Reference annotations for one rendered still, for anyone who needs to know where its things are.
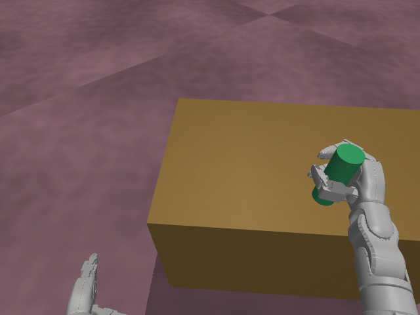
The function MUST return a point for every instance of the left robot hand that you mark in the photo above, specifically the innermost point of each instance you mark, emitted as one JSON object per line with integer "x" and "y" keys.
{"x": 83, "y": 295}

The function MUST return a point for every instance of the right robot arm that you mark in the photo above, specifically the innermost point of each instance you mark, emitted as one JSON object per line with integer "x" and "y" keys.
{"x": 381, "y": 272}

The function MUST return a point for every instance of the right robot hand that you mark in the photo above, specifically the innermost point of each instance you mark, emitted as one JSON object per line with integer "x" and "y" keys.
{"x": 367, "y": 184}

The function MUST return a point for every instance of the can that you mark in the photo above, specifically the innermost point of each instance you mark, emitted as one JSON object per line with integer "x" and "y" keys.
{"x": 344, "y": 163}

